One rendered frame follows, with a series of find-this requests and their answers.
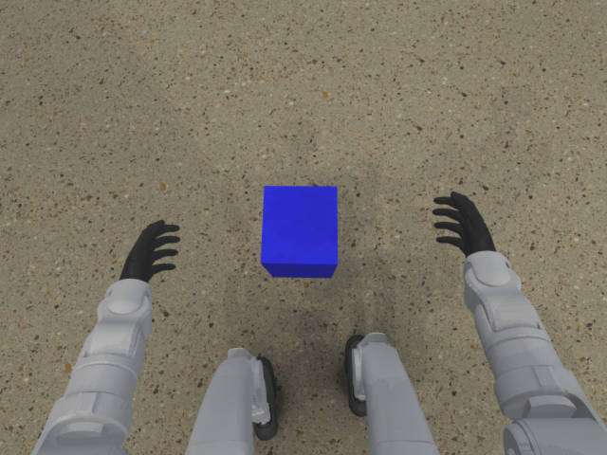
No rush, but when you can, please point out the left robot hand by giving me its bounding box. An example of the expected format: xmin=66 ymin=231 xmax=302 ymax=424
xmin=120 ymin=220 xmax=180 ymax=283

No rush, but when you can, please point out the right robot thigh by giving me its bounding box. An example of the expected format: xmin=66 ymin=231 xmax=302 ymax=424
xmin=352 ymin=342 xmax=440 ymax=455

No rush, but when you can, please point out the right robot hand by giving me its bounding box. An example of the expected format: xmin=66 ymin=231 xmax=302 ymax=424
xmin=432 ymin=191 xmax=497 ymax=258

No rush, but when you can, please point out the robot left forearm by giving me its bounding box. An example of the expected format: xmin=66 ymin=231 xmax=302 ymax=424
xmin=30 ymin=279 xmax=153 ymax=455

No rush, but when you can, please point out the robot right foot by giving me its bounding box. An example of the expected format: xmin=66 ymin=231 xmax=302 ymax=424
xmin=344 ymin=335 xmax=367 ymax=417

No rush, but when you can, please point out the robot right forearm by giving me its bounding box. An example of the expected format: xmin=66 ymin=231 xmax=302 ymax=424
xmin=463 ymin=251 xmax=607 ymax=433

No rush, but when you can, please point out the right robot upper arm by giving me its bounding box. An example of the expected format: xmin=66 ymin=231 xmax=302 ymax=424
xmin=503 ymin=418 xmax=607 ymax=455

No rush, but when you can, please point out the carton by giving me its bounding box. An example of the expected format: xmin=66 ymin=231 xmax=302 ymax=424
xmin=261 ymin=186 xmax=338 ymax=278

